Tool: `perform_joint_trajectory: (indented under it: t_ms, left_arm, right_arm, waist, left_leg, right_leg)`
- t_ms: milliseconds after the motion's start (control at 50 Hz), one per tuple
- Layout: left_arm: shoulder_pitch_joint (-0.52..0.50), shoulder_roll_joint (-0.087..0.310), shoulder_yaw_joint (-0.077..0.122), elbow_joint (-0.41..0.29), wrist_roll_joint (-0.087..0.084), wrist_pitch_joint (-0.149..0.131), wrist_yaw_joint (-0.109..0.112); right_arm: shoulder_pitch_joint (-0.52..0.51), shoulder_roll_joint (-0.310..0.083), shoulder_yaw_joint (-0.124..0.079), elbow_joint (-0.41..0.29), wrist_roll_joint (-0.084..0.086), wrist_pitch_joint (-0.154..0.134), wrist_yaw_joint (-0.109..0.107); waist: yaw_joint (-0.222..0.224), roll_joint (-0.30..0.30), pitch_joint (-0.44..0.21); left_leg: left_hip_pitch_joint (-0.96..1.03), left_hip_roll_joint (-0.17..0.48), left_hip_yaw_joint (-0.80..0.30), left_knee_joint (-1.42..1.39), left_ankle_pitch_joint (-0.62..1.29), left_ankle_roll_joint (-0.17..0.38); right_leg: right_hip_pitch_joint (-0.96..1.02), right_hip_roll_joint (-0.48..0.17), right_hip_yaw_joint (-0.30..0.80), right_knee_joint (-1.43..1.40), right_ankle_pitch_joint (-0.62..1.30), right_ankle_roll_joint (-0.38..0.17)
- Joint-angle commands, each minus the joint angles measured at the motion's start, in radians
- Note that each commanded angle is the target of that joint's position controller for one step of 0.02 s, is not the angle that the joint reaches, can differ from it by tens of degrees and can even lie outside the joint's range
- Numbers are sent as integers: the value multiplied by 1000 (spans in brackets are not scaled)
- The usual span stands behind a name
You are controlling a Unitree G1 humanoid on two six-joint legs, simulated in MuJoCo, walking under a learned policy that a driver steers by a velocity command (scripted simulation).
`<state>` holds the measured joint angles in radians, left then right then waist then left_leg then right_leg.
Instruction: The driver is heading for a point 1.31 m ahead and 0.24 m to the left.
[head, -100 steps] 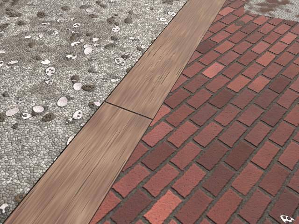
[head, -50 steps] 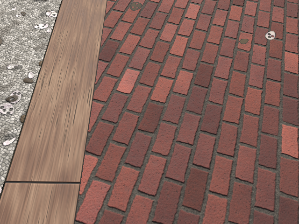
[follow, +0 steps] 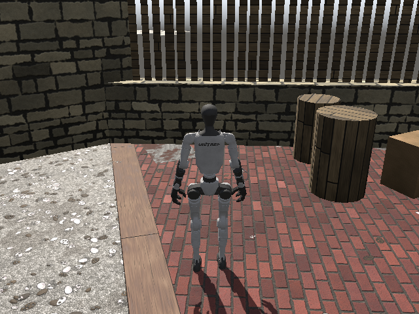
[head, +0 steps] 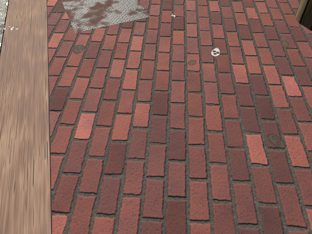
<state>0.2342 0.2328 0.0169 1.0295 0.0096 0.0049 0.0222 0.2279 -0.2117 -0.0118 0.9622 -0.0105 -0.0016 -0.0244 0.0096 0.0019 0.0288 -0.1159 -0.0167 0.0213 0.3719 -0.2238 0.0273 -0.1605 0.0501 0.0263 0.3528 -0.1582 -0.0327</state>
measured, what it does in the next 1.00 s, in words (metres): walks ahead: left foot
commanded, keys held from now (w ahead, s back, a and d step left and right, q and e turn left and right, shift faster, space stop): w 1.00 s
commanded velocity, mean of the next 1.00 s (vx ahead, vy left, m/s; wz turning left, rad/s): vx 0.38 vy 0.00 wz -0.01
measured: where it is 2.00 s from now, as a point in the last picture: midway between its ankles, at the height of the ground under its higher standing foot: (171, 153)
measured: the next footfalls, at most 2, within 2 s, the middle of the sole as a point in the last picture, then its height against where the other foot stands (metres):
left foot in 0.76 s outside the picture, level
right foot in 1.30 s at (188, 186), level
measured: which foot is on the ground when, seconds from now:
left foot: down 0.00-0.30, up 0.32-0.74, down 0.76-1.00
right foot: down 0.00-0.78, up 0.80-1.00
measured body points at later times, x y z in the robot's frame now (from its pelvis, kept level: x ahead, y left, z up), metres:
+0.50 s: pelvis +0.13 -0.05 +0.00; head +0.14 -0.06 +0.45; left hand +0.06 +0.20 -0.14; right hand +0.21 -0.30 -0.15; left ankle +0.14 +0.09 -0.68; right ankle +0.06 -0.11 -0.75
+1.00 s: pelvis +0.41 +0.00 +0.00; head +0.43 +0.00 +0.45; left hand +0.48 +0.24 -0.15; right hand +0.40 -0.26 -0.15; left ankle +0.41 +0.05 -0.75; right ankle +0.44 -0.15 -0.67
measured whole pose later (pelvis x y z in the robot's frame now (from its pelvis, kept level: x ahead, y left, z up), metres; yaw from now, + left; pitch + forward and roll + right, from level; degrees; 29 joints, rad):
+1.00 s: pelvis +0.41 +0.00 +0.00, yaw +0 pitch -1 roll +1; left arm 0.20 0.22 0.04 0.98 0.04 -0.05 -0.02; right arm 0.35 -0.21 -0.05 1.05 -0.02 -0.09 0.00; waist -0.01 -0.03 0.05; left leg -0.13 -0.09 0.12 0.32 -0.18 0.11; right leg -0.56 -0.09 0.01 1.08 -0.22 -0.06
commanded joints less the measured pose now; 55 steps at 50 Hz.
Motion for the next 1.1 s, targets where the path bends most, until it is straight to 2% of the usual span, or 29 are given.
perform_joint_trajectory:
  t_ms: [20,80,120,140,160,220,280,300,320,340,360,400,440,500,580,640,700,740,760,780,800,820,840,860,880,900,960,1020,1100]
  left_arm:
    - [14,83,11,1,0,-9,5]
    - [5,102,22,-3,12,2,-1]
    - [-35,56,12,-29,21,-5,-15]
    - [-47,49,11,-40,30,-14,-21]
    - [-49,65,16,-46,28,-23,-26]
    - [-21,63,21,-51,17,-50,-41]
    - [145,43,28,12,11,-63,-32]
    - [243,80,40,39,17,-71,-22]
    - [363,175,62,53,22,-78,-12]
    - [387,198,68,75,19,-71,-14]
    - [278,156,57,41,20,-72,-15]
    - [173,110,44,1,11,-89,-18]
    - [190,73,30,10,7,-105,-14]
    - [274,60,21,48,2,-113,-10]
    - [294,56,13,57,7,-110,-8]
    - [310,70,13,69,8,-110,-5]
    - [272,93,18,70,8,-112,-1]
    - [240,116,27,65,10,-105,1]
    - [231,112,25,56,6,-102,-1]
    - [294,26,8,27,-10,-100,-11]
    - [349,21,19,34,-19,-99,-21]
    - [244,78,34,9,1,-94,-18]
    - [159,78,35,-16,8,-100,-24]
    - [134,54,35,-20,8,-100,-27]
    - [130,41,35,-22,22,-88,-31]
    - [166,15,31,-14,29,-74,-37]
    - [109,6,31,-38,32,-51,-45]
    - [-47,22,31,-97,30,-44,-51]
    - [-204,2,17,-152,15,-50,-56]
  right_arm:
    - [42,-107,-20,1,-1,-8,-4]
    - [78,-153,-40,14,-6,9,1]
    - [136,-170,-52,39,-3,11,2]
    - [136,-170,-56,45,-4,6,1]
    - [131,-164,-58,45,-10,-2,3]
    - [88,-169,-64,42,-6,-26,11]
    - [48,-155,-67,36,-1,-29,18]
    - [30,-121,-57,20,-8,-36,20]
    - [7,-28,-31,-22,0,-45,32]
    - [-29,-97,-48,-44,-25,-47,35]
    - [-48,-116,-54,-47,-28,-51,44]
    - [-14,-87,-48,-20,-18,-63,61]
    - [-9,-84,-49,-7,-30,-56,69]
    - [-89,-67,-45,-37,-28,-42,68]
    - [-262,-43,-27,-109,-18,-38,67]
    - [-326,-42,-20,-142,-10,-38,63]
    - [-251,-75,-32,-136,-10,-46,48]
    - [0,-117,-58,-55,-10,-59,32]
    - [160,-153,-75,-7,-24,-67,21]
    - [284,-253,-100,8,-49,-69,13]
    - [245,-260,-104,9,-26,-56,28]
    - [106,-213,-95,-11,-1,-55,32]
    - [24,-135,-74,-28,5,-62,36]
    - [-4,-92,-62,-22,-2,-72,37]
    - [2,-57,-49,-5,-3,-81,33]
    - [20,-53,-45,9,-5,-89,30]
    - [99,-80,-46,41,-4,-108,27]
    - [162,-93,-43,54,-1,-107,26]
    - [234,-87,-36,69,2,-106,24]
  waist:
    - [-10,1,-7]
    - [-29,58,70]
    - [-46,141,125]
    - [-44,147,143]
    - [-37,122,131]
    - [-1,111,107]
    - [70,67,93]
    - [106,-29,75]
    - [140,-287,19]
    - [124,-236,73]
    - [63,-106,132]
    - [4,-53,110]
    - [-3,-51,71]
    - [8,-66,70]
    - [34,-83,102]
    - [43,-101,115]
    - [-13,-100,71]
    - [-121,-89,-64]
    - [-182,-64,-147]
    - [-168,101,-278]
    - [-120,213,-340]
    - [-72,91,-165]
    - [-57,26,-52]
    - [-25,-4,6]
    - [6,-2,28]
    - [26,32,16]
    - [34,27,36]
    - [4,28,73]
    - [-41,45,77]
  left_leg:
    - [-37,112,-121,-96,-55,32]
    - [-85,131,-206,-135,-506,96]
    - [-64,260,-374,-254,-628,167]
    - [-72,319,-426,-289,-586,195]
    - [-55,333,-432,-300,-520,205]
    - [-61,276,-309,-261,-388,176]
    - [-283,168,-170,-103,-371,138]
    - [-398,116,-102,61,-336,112]
    - [-564,-13,49,408,-307,61]
    - [-647,-22,0,602,-341,75]
    - [-664,42,-55,685,-241,88]
    - [-608,90,-57,673,-78,75]
    - [-577,98,-23,657,-2,45]
    - [-625,95,21,628,41,10]
    - [-586,67,77,422,118,-6]
    - [-495,40,105,274,156,23]
    - [-350,-6,114,211,123,84]
    - [-95,-55,116,151,102,124]
    - [136,15,45,121,85,152]
    - [388,302,-329,90,-99,226]
    - [451,439,-769,-105,-176,336]
    - [302,390,-644,-140,-289,298]
    - [141,355,-499,-173,-241,271]
    - [29,310,-398,-203,-130,238]
    - [-49,258,-308,-218,-28,200]
    - [-83,250,-259,-223,40,198]
    - [-91,221,-174,-247,159,202]
    - [-43,198,-123,-275,226,193]
    - [20,167,-59,-259,376,158]
  right_leg:
    - [7,-99,109,-55,-23,-18]
    - [-158,-28,56,65,-393,-49]
    - [-271,-1,-39,240,-297,-40]
    - [-288,-36,-52,322,-231,-36]
    - [-314,-58,-40,376,-246,-36]
    - [-249,-70,-58,301,-249,-44]
    - [120,6,-127,77,-140,-48]
    - [257,-75,3,-5,-225,-62]
    - [364,-335,437,-213,-562,-137]
    - [276,-439,633,-276,-655,-210]
    - [202,-415,559,-254,-610,-209]
    - [162,-323,372,-266,-367,-160]
    - [185,-270,240,-260,-117,-139]
    - [220,-248,136,-229,191,-150]
    - [173,-214,54,-227,359,-150]
    - [178,-228,32,-225,450,-150]
    - [235,-253,2,-113,766,-130]
    - [244,-236,-28,181,921,-102]
    - [103,-201,-45,407,726,-89]
    - [-161,-96,-94,767,209,-64]
    - [-392,53,-3,1026,-353,-56]
    - [-478,-38,49,1053,-257,-74]
    - [-473,-80,37,996,-165,-77]
    - [-426,-113,33,931,-123,-76]
    - [-368,-135,35,878,-105,-70]
    - [-323,-141,29,844,-105,-59]
    - [-371,-155,-5,769,-68,-30]
    - [-482,-173,-40,626,44,-1]
    - [-462,-139,-91,385,167,10]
